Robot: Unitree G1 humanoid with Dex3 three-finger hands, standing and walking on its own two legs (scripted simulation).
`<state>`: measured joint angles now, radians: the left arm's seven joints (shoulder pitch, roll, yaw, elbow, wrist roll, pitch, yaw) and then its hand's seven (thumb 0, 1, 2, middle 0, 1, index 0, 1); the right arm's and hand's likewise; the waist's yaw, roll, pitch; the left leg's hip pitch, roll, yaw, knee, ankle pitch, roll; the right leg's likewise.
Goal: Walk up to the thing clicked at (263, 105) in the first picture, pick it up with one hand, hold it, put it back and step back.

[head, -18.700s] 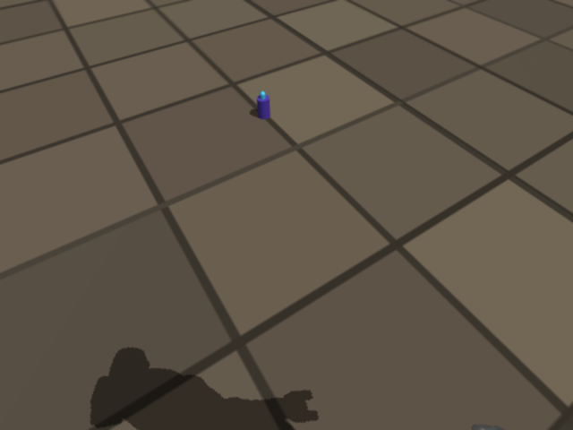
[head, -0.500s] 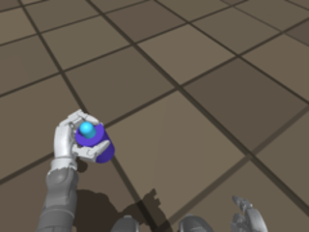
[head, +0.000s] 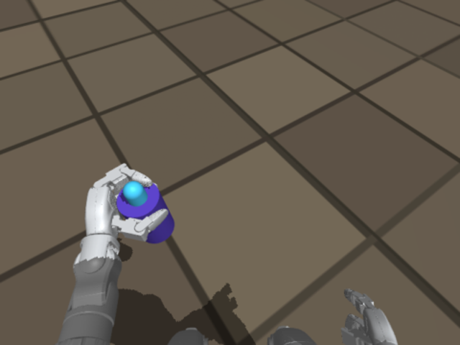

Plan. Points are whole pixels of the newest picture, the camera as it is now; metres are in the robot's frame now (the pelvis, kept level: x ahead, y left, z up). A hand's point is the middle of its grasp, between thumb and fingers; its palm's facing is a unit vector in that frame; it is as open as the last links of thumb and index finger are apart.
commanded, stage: hold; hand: left
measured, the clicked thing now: (145, 208) +0.33 +0.17 +0.03
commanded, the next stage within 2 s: crouch in 1.96 s
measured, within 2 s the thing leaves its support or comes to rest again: neither
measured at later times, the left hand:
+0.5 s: hand (140, 205) +0.33 +0.17 +0.05, palm faces +0.09 -1.00 +0.00, open 8.3 cm
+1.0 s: hand (139, 202) +0.33 +0.17 +0.05, palm faces +0.08 -1.00 +0.00, open 8.3 cm
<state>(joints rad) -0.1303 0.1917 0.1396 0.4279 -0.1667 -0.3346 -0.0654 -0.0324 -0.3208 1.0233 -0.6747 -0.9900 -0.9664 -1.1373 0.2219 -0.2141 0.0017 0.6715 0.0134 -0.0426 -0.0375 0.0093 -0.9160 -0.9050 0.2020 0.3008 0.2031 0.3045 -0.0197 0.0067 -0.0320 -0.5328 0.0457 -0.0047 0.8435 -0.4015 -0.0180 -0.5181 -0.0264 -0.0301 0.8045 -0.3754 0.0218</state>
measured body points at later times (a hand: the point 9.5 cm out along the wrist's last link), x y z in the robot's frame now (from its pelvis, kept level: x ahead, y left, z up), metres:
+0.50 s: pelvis +0.00 +0.00 +0.00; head +0.03 +0.01 +0.45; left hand +0.31 +0.22 +0.06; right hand +0.13 -0.24 -0.10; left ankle +0.02 +0.13 -0.70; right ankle +0.02 -0.14 -0.70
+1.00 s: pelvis +0.00 +0.00 +0.00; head +0.03 +0.01 +0.45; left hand +0.32 +0.22 +0.06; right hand +0.14 -0.24 -0.10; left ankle +0.02 +0.13 -0.70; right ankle +0.02 -0.14 -0.70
